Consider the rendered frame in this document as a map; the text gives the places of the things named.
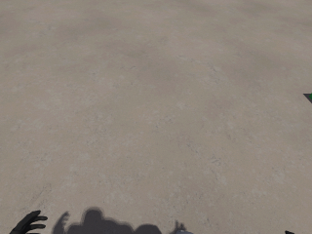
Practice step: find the robot left hand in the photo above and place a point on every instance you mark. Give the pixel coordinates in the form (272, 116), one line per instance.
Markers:
(25, 224)

